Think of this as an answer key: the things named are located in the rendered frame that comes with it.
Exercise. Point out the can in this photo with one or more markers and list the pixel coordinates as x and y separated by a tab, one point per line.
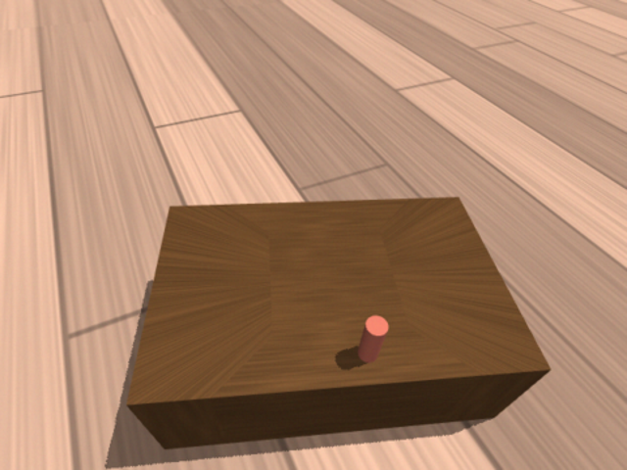
373	336

